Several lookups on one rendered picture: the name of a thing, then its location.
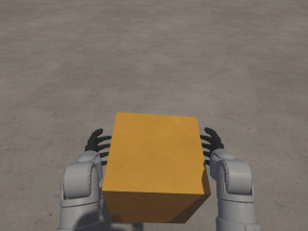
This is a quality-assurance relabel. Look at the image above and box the carton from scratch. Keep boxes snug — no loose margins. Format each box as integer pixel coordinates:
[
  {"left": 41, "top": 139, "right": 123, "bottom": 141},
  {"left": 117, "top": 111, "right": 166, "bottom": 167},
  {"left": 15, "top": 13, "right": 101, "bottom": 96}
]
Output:
[{"left": 102, "top": 112, "right": 211, "bottom": 224}]

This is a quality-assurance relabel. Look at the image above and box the robot left forearm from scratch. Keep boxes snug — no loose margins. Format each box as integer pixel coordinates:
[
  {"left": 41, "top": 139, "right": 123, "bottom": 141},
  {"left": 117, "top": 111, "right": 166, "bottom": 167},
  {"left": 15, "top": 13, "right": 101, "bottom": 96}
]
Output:
[{"left": 56, "top": 150, "right": 103, "bottom": 231}]

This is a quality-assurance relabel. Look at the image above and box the robot right forearm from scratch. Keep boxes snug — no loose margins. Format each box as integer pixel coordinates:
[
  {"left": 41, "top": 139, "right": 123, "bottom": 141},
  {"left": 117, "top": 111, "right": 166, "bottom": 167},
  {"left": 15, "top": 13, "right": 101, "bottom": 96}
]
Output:
[{"left": 209, "top": 148, "right": 262, "bottom": 231}]

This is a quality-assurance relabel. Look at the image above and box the robot right hand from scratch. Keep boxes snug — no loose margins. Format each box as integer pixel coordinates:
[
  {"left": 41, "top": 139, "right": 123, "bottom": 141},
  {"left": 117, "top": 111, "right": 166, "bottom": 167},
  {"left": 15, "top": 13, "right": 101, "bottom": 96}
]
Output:
[{"left": 199, "top": 127, "right": 224, "bottom": 166}]

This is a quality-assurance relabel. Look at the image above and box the robot left hand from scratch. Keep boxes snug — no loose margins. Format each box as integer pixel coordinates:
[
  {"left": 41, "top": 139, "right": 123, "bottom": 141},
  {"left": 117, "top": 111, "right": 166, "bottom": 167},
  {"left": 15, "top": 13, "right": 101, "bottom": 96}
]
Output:
[{"left": 85, "top": 128, "right": 112, "bottom": 166}]

